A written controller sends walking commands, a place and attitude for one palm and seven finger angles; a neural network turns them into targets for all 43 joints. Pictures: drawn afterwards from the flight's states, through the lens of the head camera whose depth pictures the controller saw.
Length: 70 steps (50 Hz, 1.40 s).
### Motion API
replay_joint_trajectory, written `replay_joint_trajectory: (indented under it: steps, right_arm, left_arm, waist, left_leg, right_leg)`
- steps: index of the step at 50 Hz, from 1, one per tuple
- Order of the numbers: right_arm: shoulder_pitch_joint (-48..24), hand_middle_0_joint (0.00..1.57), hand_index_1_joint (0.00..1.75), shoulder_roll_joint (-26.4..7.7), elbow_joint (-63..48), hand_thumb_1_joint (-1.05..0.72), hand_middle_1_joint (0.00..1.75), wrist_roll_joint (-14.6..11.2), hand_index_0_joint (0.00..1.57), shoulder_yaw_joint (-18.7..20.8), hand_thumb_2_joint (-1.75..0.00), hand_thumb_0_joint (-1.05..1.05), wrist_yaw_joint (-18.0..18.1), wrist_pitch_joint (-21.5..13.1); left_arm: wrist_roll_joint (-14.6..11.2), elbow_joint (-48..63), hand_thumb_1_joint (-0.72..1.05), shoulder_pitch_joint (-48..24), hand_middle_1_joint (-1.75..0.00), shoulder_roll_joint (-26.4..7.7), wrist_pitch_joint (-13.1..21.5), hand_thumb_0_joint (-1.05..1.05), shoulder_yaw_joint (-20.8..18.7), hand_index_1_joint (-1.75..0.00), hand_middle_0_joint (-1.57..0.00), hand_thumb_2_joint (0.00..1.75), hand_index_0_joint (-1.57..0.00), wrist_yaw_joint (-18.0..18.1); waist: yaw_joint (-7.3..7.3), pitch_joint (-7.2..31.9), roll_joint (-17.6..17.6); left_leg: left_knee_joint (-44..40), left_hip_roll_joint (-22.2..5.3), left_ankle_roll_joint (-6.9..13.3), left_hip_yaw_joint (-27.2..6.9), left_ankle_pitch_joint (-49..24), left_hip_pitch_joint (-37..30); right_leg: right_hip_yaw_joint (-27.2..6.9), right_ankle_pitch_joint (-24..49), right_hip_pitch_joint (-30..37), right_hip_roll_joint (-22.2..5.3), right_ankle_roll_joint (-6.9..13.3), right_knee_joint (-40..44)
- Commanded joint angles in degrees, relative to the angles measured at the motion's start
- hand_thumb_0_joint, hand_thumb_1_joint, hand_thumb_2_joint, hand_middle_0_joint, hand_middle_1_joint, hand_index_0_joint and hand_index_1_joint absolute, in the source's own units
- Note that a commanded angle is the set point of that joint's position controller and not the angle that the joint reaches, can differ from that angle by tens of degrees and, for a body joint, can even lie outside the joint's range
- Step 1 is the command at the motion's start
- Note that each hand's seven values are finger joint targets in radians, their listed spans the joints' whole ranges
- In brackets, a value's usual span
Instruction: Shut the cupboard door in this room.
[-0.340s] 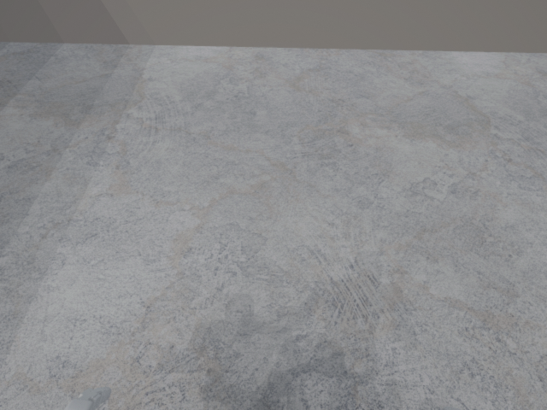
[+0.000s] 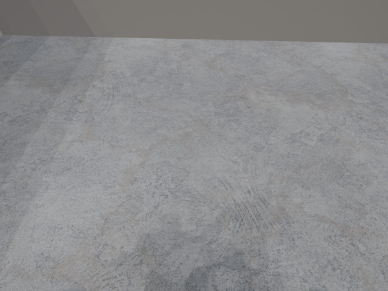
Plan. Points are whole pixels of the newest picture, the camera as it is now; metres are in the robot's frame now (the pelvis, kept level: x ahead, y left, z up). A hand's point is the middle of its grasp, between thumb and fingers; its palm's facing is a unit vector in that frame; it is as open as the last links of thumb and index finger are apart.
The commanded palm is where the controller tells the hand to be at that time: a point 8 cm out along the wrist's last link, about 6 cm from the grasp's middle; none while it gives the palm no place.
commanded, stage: stand and wait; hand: left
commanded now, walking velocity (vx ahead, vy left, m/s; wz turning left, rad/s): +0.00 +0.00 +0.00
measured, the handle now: out of the picture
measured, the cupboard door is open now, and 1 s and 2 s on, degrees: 79 79 79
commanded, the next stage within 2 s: turn or walk to find it in 0.56 s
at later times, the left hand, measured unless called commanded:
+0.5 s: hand out of the picture +0.06 +0.23 -0.15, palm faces -0.04 -0.94 -0.33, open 7.4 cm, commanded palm none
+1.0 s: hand out of the picture +0.02 +0.21 -0.19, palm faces +0.08 -0.97 -0.22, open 7.4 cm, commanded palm none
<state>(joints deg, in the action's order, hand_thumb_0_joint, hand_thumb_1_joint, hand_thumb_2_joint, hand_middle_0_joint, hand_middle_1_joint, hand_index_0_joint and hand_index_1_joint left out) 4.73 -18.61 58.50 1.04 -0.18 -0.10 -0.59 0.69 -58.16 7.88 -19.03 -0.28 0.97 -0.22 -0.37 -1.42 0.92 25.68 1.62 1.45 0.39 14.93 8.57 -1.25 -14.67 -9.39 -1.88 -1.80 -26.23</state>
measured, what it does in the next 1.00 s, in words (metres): stands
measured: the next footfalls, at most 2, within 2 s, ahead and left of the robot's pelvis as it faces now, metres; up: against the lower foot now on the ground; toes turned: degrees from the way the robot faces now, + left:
right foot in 1.36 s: +0.00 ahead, -0.15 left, +0.00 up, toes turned +16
left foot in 1.84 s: -0.12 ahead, +0.06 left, +0.00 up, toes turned +35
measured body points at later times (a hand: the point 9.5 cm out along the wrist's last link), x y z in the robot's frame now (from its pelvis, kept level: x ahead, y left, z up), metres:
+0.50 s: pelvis -0.02 -0.01 +0.00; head -0.02 -0.01 +0.45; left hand +0.07 +0.28 -0.13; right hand +0.05 -0.31 -0.13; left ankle -0.01 +0.10 -0.74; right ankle +0.00 -0.14 -0.74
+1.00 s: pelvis -0.02 +0.00 -0.01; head +0.00 +0.03 +0.43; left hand +0.02 +0.26 -0.17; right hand +0.05 -0.25 -0.15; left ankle -0.01 +0.10 -0.74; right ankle -0.01 -0.14 -0.73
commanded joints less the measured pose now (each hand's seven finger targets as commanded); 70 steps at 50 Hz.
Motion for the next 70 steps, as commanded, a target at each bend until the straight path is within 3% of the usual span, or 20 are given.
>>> replay_joint_trajectory:
  steps: [1,30,33,37,41,44,46,47,48,49,51,53,55,61,65,66,67,68,69,70]
  right_arm:
    - [-3.2,0.2,0.3,-12.5,-3.6,-0.9,0.3,-0.3,0.2,3.1,-0.9,0.0,0.9,-1.4]
    - [-0.9,0.2,0.3,-13.1,1.2,-0.9,0.3,-0.4,0.2,2.6,-0.9,0.0,0.5,-1.2]
    - [0.4,0.2,0.3,-10.1,0.7,-0.9,0.3,-0.3,0.2,2.2,-0.9,0.0,0.3,-0.5]
    - [3.0,0.2,0.3,-5.6,-0.5,-0.9,0.3,-0.1,0.2,1.6,-0.9,0.0,0.2,0.9]
    - [4.8,0.2,0.3,-4.8,-2.3,-0.9,0.3,-0.3,0.2,2.4,-0.9,0.0,0.2,1.7]
    - [7.0,0.2,0.3,-3.7,-3.3,-0.9,0.3,-0.5,0.2,3.1,-0.9,0.0,0.2,2.1]
    - [8.4,0.2,0.3,-3.7,-3.4,-0.9,0.3,-0.3,0.2,3.4,-0.9,0.0,-0.1,2.0]
    - [9.4,0.2,0.3,-5.3,-3.8,-0.9,0.3,0.1,0.2,3.8,-0.9,0.0,-0.2,1.7]
    - [11.1,0.2,0.3,-8.1,-4.1,-0.9,0.3,0.4,0.2,4.5,-0.9,0.0,0.0,1.3]
    - [12.5,0.2,0.3,-8.3,-3.7,-0.9,0.3,0.2,0.2,4.9,-0.9,0.0,0.6,1.2]
    - [11.3,0.2,0.3,-7.1,-4.4,-0.9,0.3,-0.1,0.2,4.8,-0.9,0.0,1.4,1.0]
    - [9.1,0.2,0.3,-5.6,-5.4,-0.9,0.3,0.0,0.2,4.8,-0.9,0.0,1.6,0.9]
    - [9.6,0.2,0.3,-5.1,-5.7,-0.9,0.3,0.1,0.2,5.1,-0.9,0.0,1.7,1.1]
    - [12.0,0.2,0.3,-5.1,-5.8,-0.9,0.3,0.4,0.2,6.1,-0.9,0.0,1.5,1.8]
    - [9.5,0.2,0.3,-5.1,-7.3,-0.9,0.3,0.4,0.2,6.6,-0.9,0.0,0.9,2.4]
    - [8.8,0.2,0.3,-4.7,-7.7,-0.9,0.3,0.1,0.2,6.6,-0.9,0.0,0.7,2.5]
    - [8.5,0.2,0.3,-2.7,-8.1,-0.9,0.3,-0.3,0.2,6.5,-0.9,0.0,0.4,2.7]
    - [9.1,0.2,0.3,0.9,-9.3,-0.9,0.3,-0.6,0.2,5.9,-0.9,0.0,0.2,2.8]
    - [6.5,0.2,0.3,-1.0,-10.1,-0.9,0.3,0.3,0.2,6.6,-0.9,0.0,0.5,2.7]
    - [7.2,0.2,0.3,-1.8,-9.4,-0.9,0.3,0.6,0.2,6.9,-0.9,0.0,0.1,3.1]
  left_arm:
    - [0.0,3.8,0.9,-3.0,-0.3,-12.1,1.4,0.0,-3.0,-0.3,-0.2,0.9,-0.2,0.9]
    - [0.0,0.4,0.9,-3.4,-0.3,-12.7,1.6,0.0,-3.1,-0.3,-0.2,0.9,-0.2,0.7]
    - [0.0,0.6,0.9,-1.7,-0.3,-10.0,0.7,0.0,-2.9,-0.3,-0.2,0.9,-0.2,1.1]
    - [0.0,1.4,0.9,1.3,-0.3,-6.8,-0.5,0.0,-2.6,-0.3,-0.2,0.9,-0.2,1.7]
    - [0.1,3.7,0.9,2.6,-0.3,-8.2,-0.7,0.0,-3.6,-0.3,-0.2,0.9,-0.2,2.2]
    - [0.4,5.7,0.9,1.4,-0.3,-8.2,-0.9,0.0,-4.0,-0.3,-0.2,0.9,-0.2,2.5]
    - [0.5,7.0,0.9,0.7,-0.3,-7.0,-1.2,0.0,-4.1,-0.3,-0.2,0.9,-0.2,2.5]
    - [0.3,7.7,0.9,0.4,-0.3,-5.0,-1.5,0.0,-4.0,-0.3,-0.2,0.9,-0.2,2.3]
    - [0.1,8.8,0.9,-1.0,-0.3,-2.6,-1.6,0.0,-3.6,-0.3,-0.2,0.9,-0.2,2.2]
    - [0.3,9.2,0.9,-2.1,-0.3,-2.7,-1.6,0.0,-3.7,-0.3,-0.2,0.9,-0.2,2.6]
    - [0.3,8.4,0.9,-0.4,-0.3,-2.5,-1.7,0.0,-4.3,-0.3,-0.2,0.9,-0.2,2.4]
    - [0.2,7.8,0.9,1.0,-0.3,-1.4,-1.4,0.0,-4.4,-0.3,-0.2,0.9,-0.2,2.0]
    - [0.0,7.7,0.9,1.3,-0.3,0.2,-1.5,0.0,-4.4,-0.3,-0.2,0.9,-0.2,1.9]
    - [-0.4,9.3,0.9,0.5,-0.3,2.0,-1.4,0.0,-4.5,-0.3,-0.2,0.9,-0.2,1.9]
    - [-0.6,8.5,0.9,5.7,-0.3,1.3,-1.2,0.0,-5.0,-0.3,-0.2,0.9,-0.2,2.1]
    - [-0.5,8.1,0.9,7.7,-0.3,0.7,-0.9,0.0,-5.3,-0.3,-0.2,0.9,-0.2,2.2]
    - [-0.1,7.7,0.9,9.5,-0.3,-1.9,-0.6,0.0,-6.0,-0.3,-0.2,0.9,-0.2,2.5]
    - [1.0,8.4,0.9,9.7,-0.3,-7.4,0.0,0.0,-6.9,-0.3,-0.2,0.9,-0.2,2.9]
    - [0.6,9.8,0.9,7.3,-0.3,-8.4,-0.2,0.0,-6.6,-0.3,-0.2,0.9,-0.2,2.9]
    - [0.5,10.9,0.9,3.6,-0.3,-5.9,-0.1,0.0,-6.2,-0.3,-0.2,0.9,-0.2,3.0]
  waist:
    - [0.45,3.4,-0.8]
    - [0.32,1.4,-1.2]
    - [0.07,1.9,-0.6]
    - [-0.02,2.5,1.6]
    - [-0.05,5.1,6.1]
    - [1.21,4.1,7.6]
    - [1.9,3.6,3.9]
    - [2.56,2.8,-4.0]
    - [3.38,1.7,-14.7]
    - [3.81,1.4,-14.8]
    - [2.18,2.1,-10.2]
    - [1.13,3.7,-8.7]
    - [1.56,5.2,-8.3]
    - [2.9,6.1,-10.2]
    - [0.67,6.3,-10.3]
    - [-0.46,6.5,-8.9]
    - [-1.18,6.3,-4.0]
    - [-1.67,4.9,11.9]
    - [-2.28,0.8,13.7]
    - [0.04,-0.9,9.1]
  left_leg:
    - [-5.4,-7.5,1.2,-6.0,-10.5,-0.3]
    - [-7.5,-7.8,0.6,-7.3,-5.4,2.3]
    - [-5.2,-7.6,0.4,-7.3,-7.7,4.2]
    - [-0.4,-6.1,-0.5,-6.4,-9.0,7.9]
    - [8.8,-3.8,-1.2,-4.1,-9.3,9.1]
    - [11.8,-3.4,-1.5,-2.6,-1.4,8.7]
    - [5.9,-5.4,-0.6,-4.5,-6.7,5.1]
    - [1.1,-9.4,1.7,-12.8,-11.8,4.4]
    - [-6.8,-16.4,6.6,-26.4,-17.5,4.0]
    - [-9.7,-18.6,9.9,-31.2,-22.4,2.5]
    - [-8.6,-17.0,10.3,-28.3,-20.7,1.4]
    - [-6.3,-14.2,9.8,-23.4,-21.7,0.2]
    - [-5.8,-12.5,9.5,-22.0,-21.4,-1.1]
    - [-5.7,-11.9,9.5,-26.0,-21.7,-1.6]
    - [-4.8,-8.6,6.5,-25.7,-14.6,5.5]
    - [-3.4,-6.9,4.7,-24.5,-10.3,9.3]
    - [1.5,-3.7,1.7,-20.6,-1.7,17.4]
    - [16.0,3.1,-2.7,-9.7,10.6,28.8]
    - [28.1,3.1,-3.3,-6.5,16.3,28.6]
    - [34.7,0.8,-2.8,-8.6,12.5,25.9]
  right_leg:
    - [-3.9,9.6,0.2,-4.8,3.2,4.3]
    - [-5.4,2.5,-0.3,-5.0,3.4,7.5]
    - [-4.1,4.1,-0.1,-5.6,2.8,5.2]
    - [-4.6,6.0,-0.2,-7.9,2.7,3.5]
    - [-6.1,11.9,0.2,-13.2,6.0,2.9]
    - [-5.2,14.5,-3.0,-15.9,8.2,1.1]
    - [-0.6,8.6,-7.9,-13.0,5.5,-3.3]
    - [3.9,1.7,-11.6,-7.1,2.3,-10.4]
    - [7.3,-10.0,-15.3,0.0,-0.7,-21.3]
    - [2.2,-18.9,-18.1,0.4,-0.5,-30.2]
    - [-1.3,-15.5,-20.8,-1.3,-0.3,-35.5]
    - [-0.7,-12.7,-20.1,-1.4,-1.0,-34.9]
    - [0.2,-12.0,-18.5,-0.5,-1.4,-31.8]
    - [0.6,-12.9,-13.8,1.5,-1.4,-20.1]
    - [1.8,-6.0,-2.9,3.2,-0.8,-6.1]
    - [2.1,-1.3,2.9,2.7,-0.6,1.2]
    - [-1.8,-0.5,10.3,-2.5,0.9,6.8]
    - [-18.3,-7.4,14.1,-17.8,5.9,13.2]
    - [-23.2,-3.0,2.2,-25.2,9.8,14.3]
    - [-17.4,-3.5,-4.0,-22.1,10.1,14.3]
